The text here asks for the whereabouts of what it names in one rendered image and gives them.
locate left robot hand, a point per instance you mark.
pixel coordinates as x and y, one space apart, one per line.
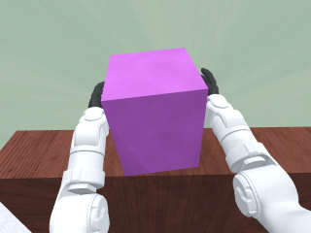
95 100

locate pedestal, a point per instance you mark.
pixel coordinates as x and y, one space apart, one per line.
191 200

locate robot left forearm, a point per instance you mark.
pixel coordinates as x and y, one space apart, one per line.
85 167

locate robot right forearm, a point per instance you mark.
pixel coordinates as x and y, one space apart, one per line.
243 152

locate right robot upper arm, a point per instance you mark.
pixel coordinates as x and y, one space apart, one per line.
267 194

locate carton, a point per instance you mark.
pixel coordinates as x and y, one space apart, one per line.
155 105

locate right robot hand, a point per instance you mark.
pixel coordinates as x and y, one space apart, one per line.
210 81

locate left robot upper arm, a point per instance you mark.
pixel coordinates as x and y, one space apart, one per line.
83 213

